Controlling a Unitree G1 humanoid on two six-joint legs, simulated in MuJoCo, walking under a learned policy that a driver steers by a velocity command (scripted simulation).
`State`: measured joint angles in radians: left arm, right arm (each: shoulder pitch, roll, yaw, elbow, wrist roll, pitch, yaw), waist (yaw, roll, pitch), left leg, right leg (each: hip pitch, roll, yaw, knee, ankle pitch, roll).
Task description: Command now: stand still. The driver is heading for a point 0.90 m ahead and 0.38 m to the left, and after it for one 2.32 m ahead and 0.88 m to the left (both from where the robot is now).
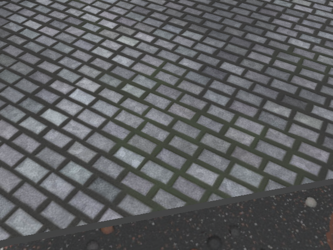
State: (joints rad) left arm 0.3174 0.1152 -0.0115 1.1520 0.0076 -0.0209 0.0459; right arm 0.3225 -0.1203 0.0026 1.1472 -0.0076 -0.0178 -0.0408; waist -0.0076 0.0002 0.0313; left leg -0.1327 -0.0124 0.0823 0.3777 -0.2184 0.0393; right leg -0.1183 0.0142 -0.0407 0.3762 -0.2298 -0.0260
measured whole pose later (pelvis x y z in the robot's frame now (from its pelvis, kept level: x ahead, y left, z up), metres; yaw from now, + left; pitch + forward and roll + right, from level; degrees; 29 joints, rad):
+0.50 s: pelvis +0.06 -0.02 -0.01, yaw +1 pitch +0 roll +0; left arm 0.30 0.15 0.03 1.04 0.02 -0.07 -0.01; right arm 0.49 -0.16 -0.05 1.16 -0.01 -0.03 -0.02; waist -0.04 0.04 0.00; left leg -0.10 -0.01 0.02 0.43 -0.34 0.04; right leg -0.25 0.00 -0.08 0.55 -0.35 -0.08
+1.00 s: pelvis +0.29 +0.00 -0.04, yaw +16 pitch +0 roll +1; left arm 0.46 0.16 0.04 1.06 0.02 -0.08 0.03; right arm 0.06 -0.20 -0.07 0.88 -0.04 -0.04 0.04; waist 0.00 0.00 0.08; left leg -0.46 -0.10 0.16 0.64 -0.21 0.20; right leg -0.04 -0.07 -0.21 0.94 -0.48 -0.03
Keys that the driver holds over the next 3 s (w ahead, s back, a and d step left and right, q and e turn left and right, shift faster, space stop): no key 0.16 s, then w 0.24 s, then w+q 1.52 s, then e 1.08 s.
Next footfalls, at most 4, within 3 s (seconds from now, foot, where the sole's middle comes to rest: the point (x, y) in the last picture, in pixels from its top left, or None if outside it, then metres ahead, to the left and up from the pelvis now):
0.52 right None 0.10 -0.12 -0.78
0.96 left None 0.41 0.07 -0.78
1.52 right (153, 190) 0.80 0.09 -0.78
2.06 left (79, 186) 0.82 0.43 -0.78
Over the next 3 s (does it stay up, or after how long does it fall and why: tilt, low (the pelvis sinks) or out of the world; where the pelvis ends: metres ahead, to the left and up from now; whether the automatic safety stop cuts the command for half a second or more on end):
stays up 0.85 0.30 -0.01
